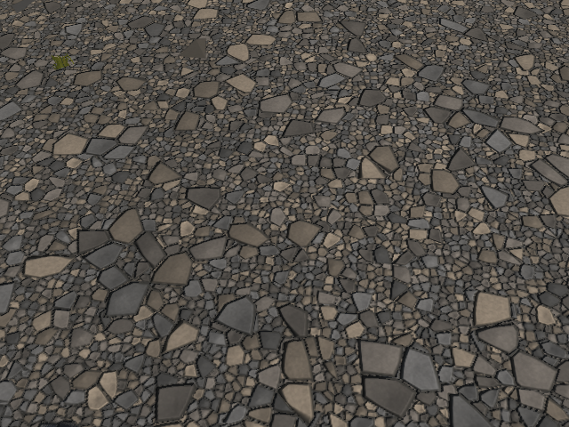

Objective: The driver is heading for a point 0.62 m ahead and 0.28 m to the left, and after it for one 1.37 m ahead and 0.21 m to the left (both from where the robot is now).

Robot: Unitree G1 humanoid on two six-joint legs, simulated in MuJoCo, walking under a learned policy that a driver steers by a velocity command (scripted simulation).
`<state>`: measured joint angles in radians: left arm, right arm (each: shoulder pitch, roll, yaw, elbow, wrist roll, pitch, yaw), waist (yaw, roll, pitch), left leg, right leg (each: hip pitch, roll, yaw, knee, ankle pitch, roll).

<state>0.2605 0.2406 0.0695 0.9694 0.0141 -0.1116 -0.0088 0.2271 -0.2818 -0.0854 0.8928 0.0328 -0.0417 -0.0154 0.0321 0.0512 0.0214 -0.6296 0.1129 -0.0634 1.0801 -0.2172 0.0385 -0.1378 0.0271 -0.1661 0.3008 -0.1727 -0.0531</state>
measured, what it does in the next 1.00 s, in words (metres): walks ahead, turning left: left foot, then right foot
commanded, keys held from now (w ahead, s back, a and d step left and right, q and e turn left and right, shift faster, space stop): w+q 0.80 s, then q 0.04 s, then e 0.16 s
